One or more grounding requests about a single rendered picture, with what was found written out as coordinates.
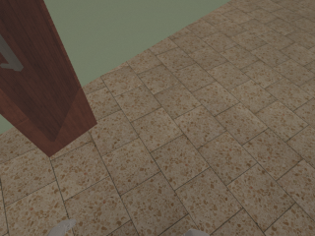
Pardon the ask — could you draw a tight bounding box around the robot left hand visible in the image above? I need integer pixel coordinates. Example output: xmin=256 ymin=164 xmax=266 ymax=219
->
xmin=47 ymin=218 xmax=77 ymax=236

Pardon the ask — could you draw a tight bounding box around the cupboard door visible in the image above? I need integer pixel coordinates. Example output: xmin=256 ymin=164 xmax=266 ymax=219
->
xmin=0 ymin=0 xmax=79 ymax=142

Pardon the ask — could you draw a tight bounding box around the handle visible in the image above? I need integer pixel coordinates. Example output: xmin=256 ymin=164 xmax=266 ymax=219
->
xmin=0 ymin=34 xmax=24 ymax=72

